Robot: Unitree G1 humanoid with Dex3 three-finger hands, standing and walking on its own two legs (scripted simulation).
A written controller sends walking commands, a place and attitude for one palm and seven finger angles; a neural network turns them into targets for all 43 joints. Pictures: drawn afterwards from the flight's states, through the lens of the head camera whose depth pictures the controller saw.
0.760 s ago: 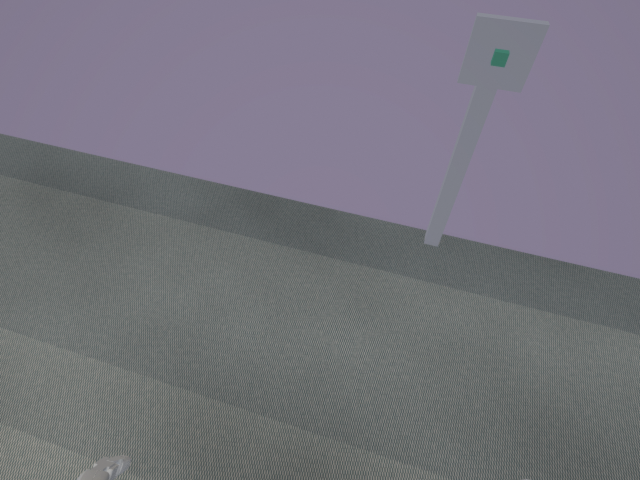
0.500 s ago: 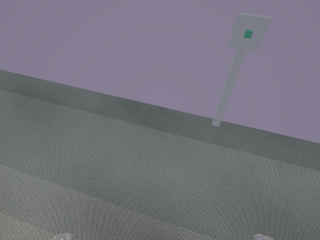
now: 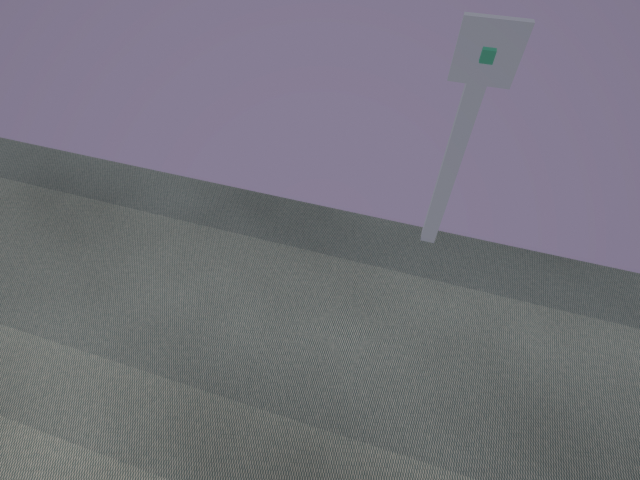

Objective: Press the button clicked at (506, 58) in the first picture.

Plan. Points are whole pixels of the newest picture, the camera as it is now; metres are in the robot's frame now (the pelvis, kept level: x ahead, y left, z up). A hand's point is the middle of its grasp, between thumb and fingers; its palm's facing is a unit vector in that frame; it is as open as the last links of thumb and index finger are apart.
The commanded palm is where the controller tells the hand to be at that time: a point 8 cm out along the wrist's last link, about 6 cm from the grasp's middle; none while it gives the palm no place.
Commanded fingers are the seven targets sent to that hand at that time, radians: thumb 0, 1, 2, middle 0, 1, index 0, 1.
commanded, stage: stand and wait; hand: left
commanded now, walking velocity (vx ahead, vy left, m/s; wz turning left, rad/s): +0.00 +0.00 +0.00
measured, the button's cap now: (487, 55) +1.18 -0.40 +0.04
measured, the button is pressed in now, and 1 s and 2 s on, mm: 0 0 0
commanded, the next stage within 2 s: look at it before walking up in 0.06 s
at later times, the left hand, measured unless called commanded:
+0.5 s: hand out of the picture +0.09 +0.24 -0.15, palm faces -0.04 -0.94 -0.34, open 7.3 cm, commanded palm none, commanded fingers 0.00 0.90 0.90 -0.20 -0.30 -0.20 -0.30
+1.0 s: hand out of the picture +0.08 +0.23 -0.17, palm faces -0.09 -0.94 -0.32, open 7.3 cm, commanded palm none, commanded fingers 0.00 0.90 0.90 -0.20 -0.30 -0.20 -0.30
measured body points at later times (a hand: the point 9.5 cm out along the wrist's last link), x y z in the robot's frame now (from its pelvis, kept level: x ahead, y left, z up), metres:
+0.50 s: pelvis +0.01 -0.01 +0.00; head +0.01 -0.01 +0.45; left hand +0.09 +0.29 -0.13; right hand +0.09 -0.30 -0.13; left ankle +0.01 +0.12 -0.74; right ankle +0.01 -0.12 -0.74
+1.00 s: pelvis +0.01 -0.01 -0.01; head +0.02 -0.01 +0.44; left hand +0.09 +0.28 -0.14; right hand +0.08 -0.29 -0.14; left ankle +0.01 +0.12 -0.74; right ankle +0.01 -0.12 -0.74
